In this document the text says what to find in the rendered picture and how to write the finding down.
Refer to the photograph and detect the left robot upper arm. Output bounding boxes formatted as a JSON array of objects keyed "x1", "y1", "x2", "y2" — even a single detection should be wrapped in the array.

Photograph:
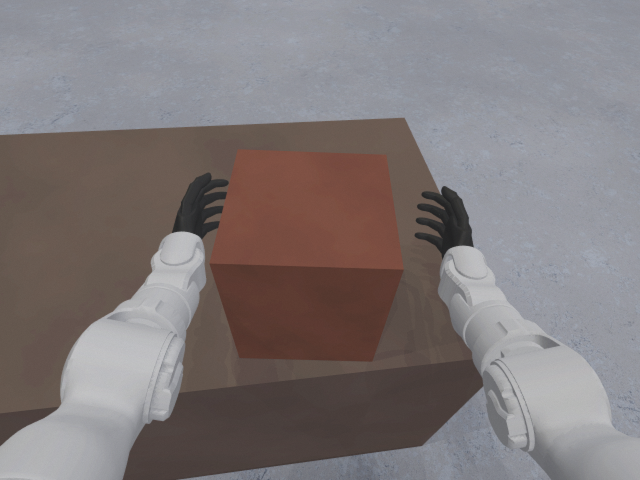
[{"x1": 0, "y1": 318, "x2": 185, "y2": 480}]

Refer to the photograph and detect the right robot forearm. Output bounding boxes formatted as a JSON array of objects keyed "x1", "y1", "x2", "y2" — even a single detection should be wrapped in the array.
[{"x1": 438, "y1": 246, "x2": 612, "y2": 423}]

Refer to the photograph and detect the right robot upper arm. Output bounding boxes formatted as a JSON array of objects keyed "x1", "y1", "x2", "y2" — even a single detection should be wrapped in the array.
[{"x1": 482, "y1": 346, "x2": 640, "y2": 480}]

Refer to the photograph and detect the right robot hand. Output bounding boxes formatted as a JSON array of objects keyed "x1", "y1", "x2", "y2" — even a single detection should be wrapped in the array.
[{"x1": 415, "y1": 186, "x2": 474, "y2": 260}]

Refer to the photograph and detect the left robot hand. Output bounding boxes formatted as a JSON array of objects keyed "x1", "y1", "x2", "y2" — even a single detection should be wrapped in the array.
[{"x1": 172, "y1": 173, "x2": 229, "y2": 239}]

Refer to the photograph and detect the pedestal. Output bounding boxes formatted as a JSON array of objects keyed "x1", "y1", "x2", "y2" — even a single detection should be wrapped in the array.
[{"x1": 0, "y1": 118, "x2": 483, "y2": 480}]

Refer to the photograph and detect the left robot forearm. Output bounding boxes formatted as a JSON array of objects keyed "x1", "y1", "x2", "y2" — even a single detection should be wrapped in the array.
[{"x1": 60, "y1": 232, "x2": 206, "y2": 403}]

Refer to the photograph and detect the carton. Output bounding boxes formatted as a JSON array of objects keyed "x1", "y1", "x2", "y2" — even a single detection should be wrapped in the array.
[{"x1": 209, "y1": 149, "x2": 404, "y2": 362}]

